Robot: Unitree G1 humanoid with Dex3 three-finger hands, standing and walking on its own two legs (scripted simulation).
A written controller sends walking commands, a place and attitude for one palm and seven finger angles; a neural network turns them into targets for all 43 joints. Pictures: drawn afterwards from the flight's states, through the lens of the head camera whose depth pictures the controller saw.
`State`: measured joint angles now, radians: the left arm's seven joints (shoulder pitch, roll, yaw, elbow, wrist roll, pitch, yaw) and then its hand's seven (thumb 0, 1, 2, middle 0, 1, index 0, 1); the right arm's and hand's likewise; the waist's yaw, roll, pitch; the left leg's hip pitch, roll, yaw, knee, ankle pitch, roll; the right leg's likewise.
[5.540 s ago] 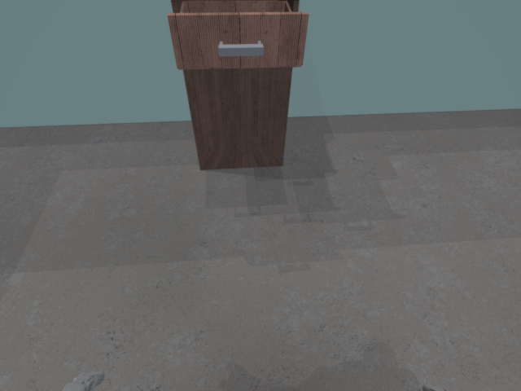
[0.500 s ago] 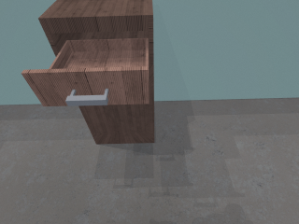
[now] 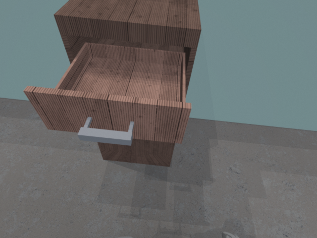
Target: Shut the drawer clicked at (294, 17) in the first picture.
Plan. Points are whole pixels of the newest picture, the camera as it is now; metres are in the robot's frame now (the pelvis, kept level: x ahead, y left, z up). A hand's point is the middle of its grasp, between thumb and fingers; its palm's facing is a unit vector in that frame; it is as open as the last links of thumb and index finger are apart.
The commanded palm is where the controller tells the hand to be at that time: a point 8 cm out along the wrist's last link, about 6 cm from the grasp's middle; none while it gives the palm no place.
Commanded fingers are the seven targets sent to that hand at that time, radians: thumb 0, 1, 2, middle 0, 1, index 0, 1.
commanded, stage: come to a stop and stand still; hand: left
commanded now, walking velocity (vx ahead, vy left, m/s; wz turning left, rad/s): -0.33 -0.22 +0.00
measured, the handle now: (108, 129) +0.35 +0.19 +0.05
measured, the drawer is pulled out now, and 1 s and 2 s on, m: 0.28 0.28 0.28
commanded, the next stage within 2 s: look again from close up in 1.68 s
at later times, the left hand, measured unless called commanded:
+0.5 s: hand out of the picture +0.06 +0.12 -0.15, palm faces +0.01 -0.96 -0.29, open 7.3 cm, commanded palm none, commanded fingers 0.00 0.90 0.90 -0.20 -0.30 -0.20 -0.30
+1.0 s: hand out of the picture -0.09 +0.15 -0.17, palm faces +0.13 -0.97 -0.20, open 7.4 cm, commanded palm none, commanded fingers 0.00 0.90 0.90 -0.20 -0.30 -0.20 -0.30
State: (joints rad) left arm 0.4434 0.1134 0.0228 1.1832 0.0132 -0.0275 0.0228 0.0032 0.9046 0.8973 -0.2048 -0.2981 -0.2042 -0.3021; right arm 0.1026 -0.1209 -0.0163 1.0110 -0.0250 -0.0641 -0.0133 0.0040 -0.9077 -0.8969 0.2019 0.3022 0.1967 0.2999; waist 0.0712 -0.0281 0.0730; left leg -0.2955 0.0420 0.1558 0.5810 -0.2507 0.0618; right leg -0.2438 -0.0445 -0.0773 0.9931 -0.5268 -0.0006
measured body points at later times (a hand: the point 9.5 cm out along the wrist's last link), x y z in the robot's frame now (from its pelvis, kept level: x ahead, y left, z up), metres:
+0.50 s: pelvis -0.01 -0.07 +0.00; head +0.01 -0.11 +0.45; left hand +0.06 +0.17 -0.12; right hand +0.01 -0.31 -0.17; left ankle +0.02 +0.08 -0.70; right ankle +0.00 -0.18 -0.73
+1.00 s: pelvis -0.05 -0.03 +0.01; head -0.05 -0.03 +0.46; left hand -0.10 +0.20 -0.15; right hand +0.01 -0.28 -0.14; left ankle -0.08 +0.08 -0.73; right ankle +0.00 -0.17 -0.73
